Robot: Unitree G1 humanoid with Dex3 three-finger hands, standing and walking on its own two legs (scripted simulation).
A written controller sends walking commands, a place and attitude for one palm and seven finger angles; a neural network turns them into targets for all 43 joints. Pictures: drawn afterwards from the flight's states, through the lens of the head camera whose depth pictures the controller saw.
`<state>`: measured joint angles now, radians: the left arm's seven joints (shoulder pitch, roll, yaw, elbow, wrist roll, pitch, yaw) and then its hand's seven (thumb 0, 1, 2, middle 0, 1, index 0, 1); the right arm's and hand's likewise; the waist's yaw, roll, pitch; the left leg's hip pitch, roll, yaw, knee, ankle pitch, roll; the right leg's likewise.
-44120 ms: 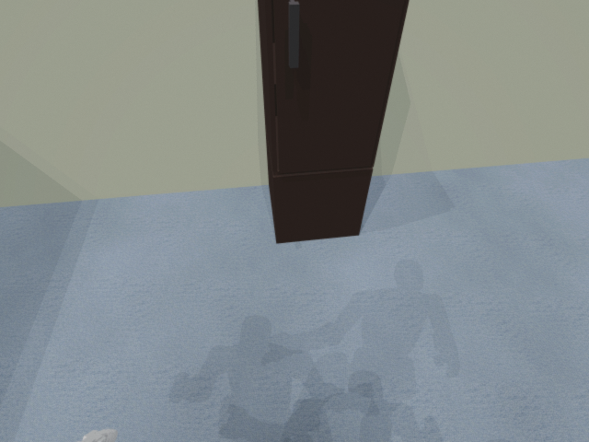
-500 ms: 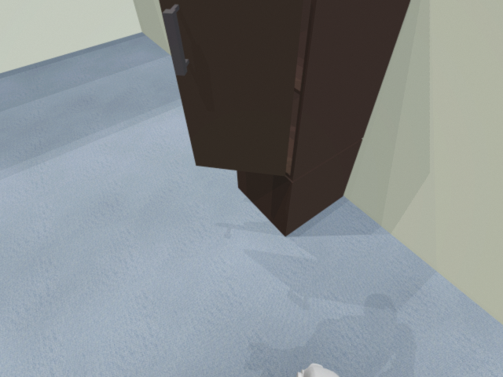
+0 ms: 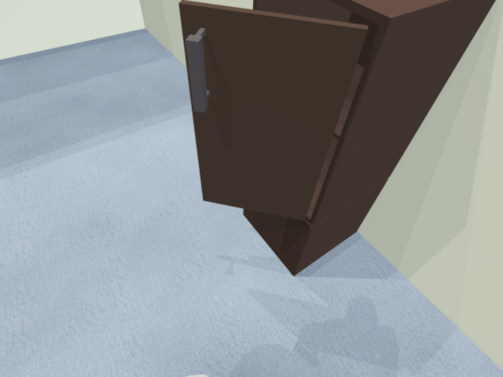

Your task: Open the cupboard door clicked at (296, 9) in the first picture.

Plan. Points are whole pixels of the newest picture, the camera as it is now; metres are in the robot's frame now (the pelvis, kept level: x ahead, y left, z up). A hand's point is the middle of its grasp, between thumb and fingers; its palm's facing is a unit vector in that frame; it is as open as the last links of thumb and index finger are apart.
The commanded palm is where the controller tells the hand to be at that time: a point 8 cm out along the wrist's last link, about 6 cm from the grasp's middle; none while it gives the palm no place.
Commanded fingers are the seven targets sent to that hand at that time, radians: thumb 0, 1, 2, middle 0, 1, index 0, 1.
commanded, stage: come to a stop and stand still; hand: left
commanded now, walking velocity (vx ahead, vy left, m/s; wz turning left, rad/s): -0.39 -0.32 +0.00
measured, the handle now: (201, 71) +0.63 +0.17 +0.15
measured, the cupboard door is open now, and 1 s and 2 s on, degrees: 43 43 43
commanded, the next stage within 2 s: look again from close up in 1.02 s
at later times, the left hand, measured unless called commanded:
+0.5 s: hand (155, 364) +0.16 +0.18 -0.15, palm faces -0.05 -0.97 -0.24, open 7.3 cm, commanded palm none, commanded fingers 0.00 0.90 0.90 -0.20 -0.30 -0.20 -0.30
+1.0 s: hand out of the picture +0.06 +0.13 -0.16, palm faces -0.01 -0.98 -0.20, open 7.3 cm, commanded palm none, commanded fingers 0.00 0.90 0.90 -0.20 -0.30 -0.20 -0.30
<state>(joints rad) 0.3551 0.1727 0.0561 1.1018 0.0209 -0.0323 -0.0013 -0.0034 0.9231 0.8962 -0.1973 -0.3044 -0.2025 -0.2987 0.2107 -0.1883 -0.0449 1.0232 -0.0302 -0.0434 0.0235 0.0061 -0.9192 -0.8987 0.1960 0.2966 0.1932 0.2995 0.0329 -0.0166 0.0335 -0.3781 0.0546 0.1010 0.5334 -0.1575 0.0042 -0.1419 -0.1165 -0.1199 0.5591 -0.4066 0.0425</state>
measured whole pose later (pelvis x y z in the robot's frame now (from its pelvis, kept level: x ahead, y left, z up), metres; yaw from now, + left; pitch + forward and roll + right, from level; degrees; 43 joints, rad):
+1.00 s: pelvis +0.04 -0.05 +0.02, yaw -3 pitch +0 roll +0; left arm 0.26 0.16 0.01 1.13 0.00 0.00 0.02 0.00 0.92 0.90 -0.20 -0.30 -0.20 -0.30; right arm 0.27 -0.14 -0.02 1.15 -0.02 0.01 -0.03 0.01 -0.92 -0.90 0.20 0.30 0.20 0.30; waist 0.00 0.00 0.02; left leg -0.17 0.04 0.05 0.41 -0.23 -0.02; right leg -0.13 -0.01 -0.06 0.41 -0.28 -0.02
